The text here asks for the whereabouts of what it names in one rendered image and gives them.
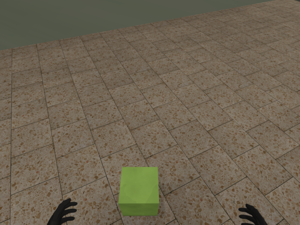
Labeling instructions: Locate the carton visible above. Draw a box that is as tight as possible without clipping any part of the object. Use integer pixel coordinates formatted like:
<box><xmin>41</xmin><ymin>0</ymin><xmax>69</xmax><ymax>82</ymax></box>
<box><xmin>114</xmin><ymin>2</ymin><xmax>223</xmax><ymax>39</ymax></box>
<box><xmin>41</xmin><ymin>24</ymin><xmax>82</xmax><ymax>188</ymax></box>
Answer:
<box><xmin>118</xmin><ymin>167</ymin><xmax>159</xmax><ymax>216</ymax></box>

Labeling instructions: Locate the robot right hand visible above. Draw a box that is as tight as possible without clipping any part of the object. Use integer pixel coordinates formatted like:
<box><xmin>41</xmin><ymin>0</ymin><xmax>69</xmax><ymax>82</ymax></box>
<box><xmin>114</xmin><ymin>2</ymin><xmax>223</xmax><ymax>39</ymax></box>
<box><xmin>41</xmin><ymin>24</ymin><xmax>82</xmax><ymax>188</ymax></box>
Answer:
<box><xmin>238</xmin><ymin>203</ymin><xmax>268</xmax><ymax>225</ymax></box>

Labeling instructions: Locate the robot left hand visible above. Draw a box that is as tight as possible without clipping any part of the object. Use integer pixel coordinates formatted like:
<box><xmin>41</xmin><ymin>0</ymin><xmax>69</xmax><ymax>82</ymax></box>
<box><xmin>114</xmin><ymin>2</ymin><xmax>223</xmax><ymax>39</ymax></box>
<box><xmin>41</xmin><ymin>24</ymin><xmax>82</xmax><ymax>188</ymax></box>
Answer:
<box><xmin>47</xmin><ymin>198</ymin><xmax>77</xmax><ymax>225</ymax></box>

